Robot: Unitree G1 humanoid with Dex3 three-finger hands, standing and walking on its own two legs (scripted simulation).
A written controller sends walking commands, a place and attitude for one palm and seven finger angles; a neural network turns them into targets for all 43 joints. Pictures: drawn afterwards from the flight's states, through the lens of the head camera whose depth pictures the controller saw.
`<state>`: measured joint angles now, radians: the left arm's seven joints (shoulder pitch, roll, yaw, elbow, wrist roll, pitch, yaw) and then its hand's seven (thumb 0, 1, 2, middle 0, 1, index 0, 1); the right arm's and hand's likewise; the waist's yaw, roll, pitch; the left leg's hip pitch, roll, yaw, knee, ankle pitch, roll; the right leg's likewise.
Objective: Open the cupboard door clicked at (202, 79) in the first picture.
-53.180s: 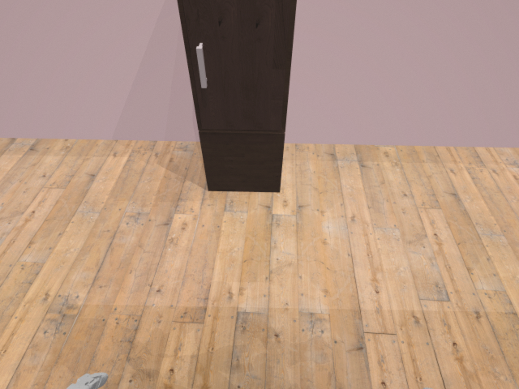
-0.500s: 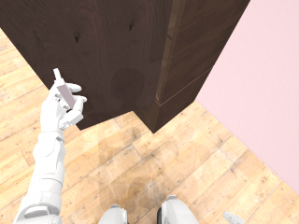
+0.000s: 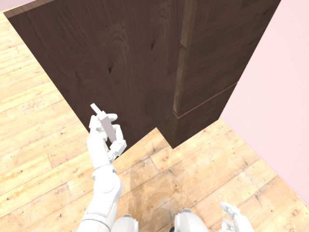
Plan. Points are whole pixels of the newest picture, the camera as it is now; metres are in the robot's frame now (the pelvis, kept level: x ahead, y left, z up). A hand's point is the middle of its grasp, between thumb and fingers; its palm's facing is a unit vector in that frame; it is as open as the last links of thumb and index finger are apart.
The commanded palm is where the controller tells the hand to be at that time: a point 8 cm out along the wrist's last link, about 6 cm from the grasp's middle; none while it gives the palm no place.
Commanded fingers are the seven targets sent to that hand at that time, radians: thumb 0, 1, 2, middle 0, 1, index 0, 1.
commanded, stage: pull the door open along its arc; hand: left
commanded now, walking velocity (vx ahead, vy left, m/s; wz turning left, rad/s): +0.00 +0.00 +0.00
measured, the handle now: (105, 125) +0.38 +0.14 +0.03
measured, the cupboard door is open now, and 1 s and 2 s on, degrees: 98 100 100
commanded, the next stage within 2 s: open thumb and fingers to let go in 0.06 s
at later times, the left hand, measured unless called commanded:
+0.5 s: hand (124, 143) +0.33 +0.09 +0.02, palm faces +0.38 -0.93 -0.03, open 9.0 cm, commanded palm +0.28 +0.13 +0.02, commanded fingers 0.00 -0.36 0.36 -0.31 -1.22 -0.31 -1.22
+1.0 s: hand (124, 143) +0.33 +0.09 +0.02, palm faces +0.34 -0.94 -0.02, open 15.0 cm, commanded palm +0.29 +0.13 +0.02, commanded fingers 0.00 -0.50 0.30 -0.15 -0.30 -0.15 -0.30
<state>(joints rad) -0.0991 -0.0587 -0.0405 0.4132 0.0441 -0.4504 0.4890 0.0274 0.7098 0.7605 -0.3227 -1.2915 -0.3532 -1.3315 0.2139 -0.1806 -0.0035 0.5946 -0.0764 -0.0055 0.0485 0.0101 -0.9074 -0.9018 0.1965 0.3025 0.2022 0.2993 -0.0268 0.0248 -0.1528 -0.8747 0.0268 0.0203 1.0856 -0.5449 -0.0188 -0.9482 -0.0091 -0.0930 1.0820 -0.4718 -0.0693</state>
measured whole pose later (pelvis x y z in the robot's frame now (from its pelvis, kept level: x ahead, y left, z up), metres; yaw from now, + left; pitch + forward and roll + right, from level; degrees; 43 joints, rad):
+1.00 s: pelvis -0.02 +0.01 -0.01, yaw +1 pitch +18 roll +0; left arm -0.21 -0.09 -0.09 0.54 0.09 -0.50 0.56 -0.01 -0.50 0.31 -0.31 -0.71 -0.29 -0.73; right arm 0.20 -0.20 -0.01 0.63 -0.09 -0.04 0.03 0.01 -0.91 -0.90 0.20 0.30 0.20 0.30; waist -0.02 0.03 -0.15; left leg -0.92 0.01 0.01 1.12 -0.52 0.00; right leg -0.98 -0.03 -0.10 1.10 -0.44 -0.06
